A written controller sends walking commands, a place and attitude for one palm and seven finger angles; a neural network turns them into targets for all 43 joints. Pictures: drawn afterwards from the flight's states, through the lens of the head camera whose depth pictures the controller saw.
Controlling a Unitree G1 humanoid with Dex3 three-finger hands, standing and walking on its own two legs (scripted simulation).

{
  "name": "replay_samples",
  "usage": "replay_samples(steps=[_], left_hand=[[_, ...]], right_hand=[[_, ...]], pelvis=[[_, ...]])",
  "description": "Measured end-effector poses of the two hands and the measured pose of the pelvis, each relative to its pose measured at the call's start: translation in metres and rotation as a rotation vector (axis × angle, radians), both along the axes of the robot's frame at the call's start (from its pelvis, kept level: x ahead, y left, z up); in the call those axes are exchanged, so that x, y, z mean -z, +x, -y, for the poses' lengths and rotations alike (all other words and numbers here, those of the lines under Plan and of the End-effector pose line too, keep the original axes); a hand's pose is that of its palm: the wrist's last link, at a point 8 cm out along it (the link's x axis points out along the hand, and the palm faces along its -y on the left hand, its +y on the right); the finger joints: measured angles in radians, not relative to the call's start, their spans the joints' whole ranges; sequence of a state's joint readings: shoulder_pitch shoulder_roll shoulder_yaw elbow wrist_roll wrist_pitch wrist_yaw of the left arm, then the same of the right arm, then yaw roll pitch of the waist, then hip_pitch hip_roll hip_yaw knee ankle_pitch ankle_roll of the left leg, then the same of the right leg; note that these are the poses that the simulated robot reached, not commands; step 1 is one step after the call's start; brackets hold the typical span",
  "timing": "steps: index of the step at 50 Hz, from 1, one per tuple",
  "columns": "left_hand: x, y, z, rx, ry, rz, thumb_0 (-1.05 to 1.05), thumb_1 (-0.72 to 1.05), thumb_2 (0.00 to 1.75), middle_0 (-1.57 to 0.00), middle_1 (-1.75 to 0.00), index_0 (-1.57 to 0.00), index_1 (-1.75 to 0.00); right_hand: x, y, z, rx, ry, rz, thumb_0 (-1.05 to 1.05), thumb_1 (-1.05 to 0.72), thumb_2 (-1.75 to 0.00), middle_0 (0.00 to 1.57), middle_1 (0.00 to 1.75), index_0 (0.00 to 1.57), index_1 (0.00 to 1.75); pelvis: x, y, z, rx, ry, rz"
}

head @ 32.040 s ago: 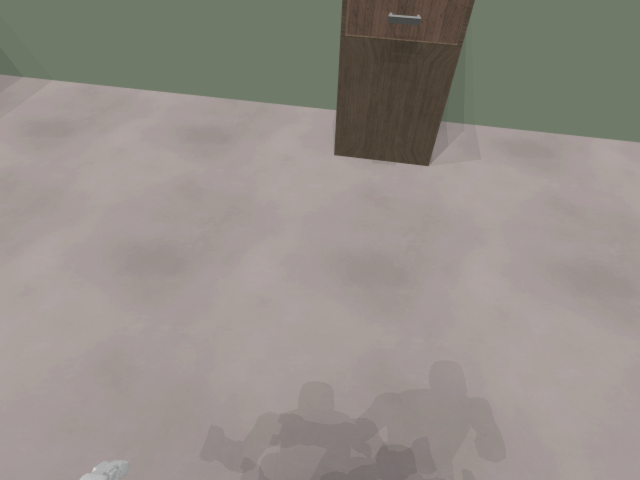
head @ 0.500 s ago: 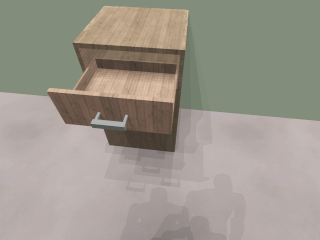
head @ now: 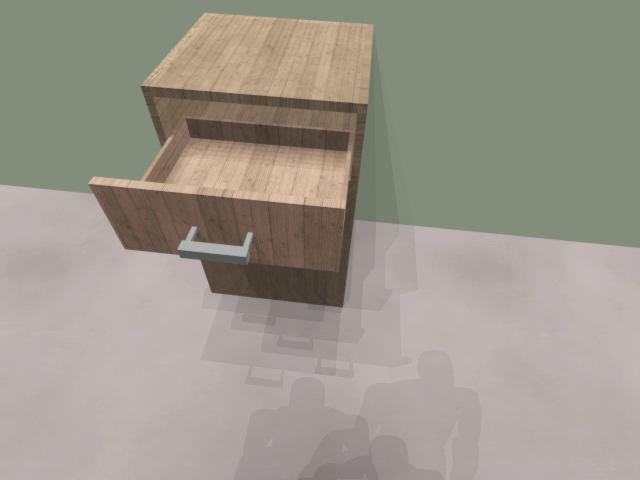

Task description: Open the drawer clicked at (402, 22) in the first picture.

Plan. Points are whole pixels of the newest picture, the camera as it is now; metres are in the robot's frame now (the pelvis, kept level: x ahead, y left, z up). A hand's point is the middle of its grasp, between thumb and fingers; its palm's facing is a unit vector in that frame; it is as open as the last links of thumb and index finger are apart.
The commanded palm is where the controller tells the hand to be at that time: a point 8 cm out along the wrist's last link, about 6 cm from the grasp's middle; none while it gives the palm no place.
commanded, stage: look to check the result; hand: left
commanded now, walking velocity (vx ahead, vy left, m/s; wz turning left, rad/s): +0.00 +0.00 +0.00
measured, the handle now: (217, 243) +0.51 +0.22 -0.07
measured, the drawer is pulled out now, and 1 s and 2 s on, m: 0.30 0.30 0.30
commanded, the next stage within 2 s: stand and wait in 0.48 s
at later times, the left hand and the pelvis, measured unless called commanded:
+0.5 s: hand out of the picture -0.01 +0.15 -0.18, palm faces +0.06 -0.99 -0.16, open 7.4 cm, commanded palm none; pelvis +0.01 +0.00 +0.00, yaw +0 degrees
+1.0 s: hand out of the picture +0.00 +0.15 -0.18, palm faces +0.06 -0.98 -0.16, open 7.4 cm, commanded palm none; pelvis +0.02 -0.01 +0.00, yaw +0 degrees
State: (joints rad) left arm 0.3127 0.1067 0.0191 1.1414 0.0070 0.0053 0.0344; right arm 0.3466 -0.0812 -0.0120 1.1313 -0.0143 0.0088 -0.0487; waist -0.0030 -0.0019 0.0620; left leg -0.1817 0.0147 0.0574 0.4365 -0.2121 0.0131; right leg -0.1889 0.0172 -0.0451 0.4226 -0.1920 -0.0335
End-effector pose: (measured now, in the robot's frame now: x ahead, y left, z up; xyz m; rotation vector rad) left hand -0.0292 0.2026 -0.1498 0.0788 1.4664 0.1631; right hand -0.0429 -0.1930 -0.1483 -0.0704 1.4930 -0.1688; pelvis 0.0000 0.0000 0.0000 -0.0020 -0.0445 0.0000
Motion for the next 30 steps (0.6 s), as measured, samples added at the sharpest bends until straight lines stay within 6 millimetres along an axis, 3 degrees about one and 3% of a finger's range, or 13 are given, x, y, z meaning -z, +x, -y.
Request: replay_samples(steps=[30], left_hand=[[-0.003, 0.022, 0.001, 0.005, 0.008, 0.01, 0.0, 0.91, 0.9, -0.2, -0.3, -0.2, -0.3]], right_hand=[[0.002, 0.023, -0.002, -0.01, 0.015, 0.015, 0.0, -0.91, -0.9, 0.2, 0.3, 0.19, 0.3]], pelvis=[[-0.001, 0.012, 0.0, -0.001, 0.004, -0.006]])
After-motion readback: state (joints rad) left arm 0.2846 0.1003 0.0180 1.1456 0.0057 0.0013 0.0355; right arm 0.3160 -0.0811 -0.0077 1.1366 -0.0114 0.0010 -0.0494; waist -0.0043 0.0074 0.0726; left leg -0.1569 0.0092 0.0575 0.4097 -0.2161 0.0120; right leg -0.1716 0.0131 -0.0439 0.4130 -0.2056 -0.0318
